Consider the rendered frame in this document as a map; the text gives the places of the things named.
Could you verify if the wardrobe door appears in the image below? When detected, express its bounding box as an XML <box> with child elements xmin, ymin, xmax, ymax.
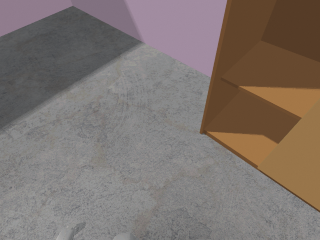
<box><xmin>257</xmin><ymin>99</ymin><xmax>320</xmax><ymax>210</ymax></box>

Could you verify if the left robot hand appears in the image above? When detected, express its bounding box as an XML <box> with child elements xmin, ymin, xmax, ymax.
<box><xmin>56</xmin><ymin>221</ymin><xmax>86</xmax><ymax>240</ymax></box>

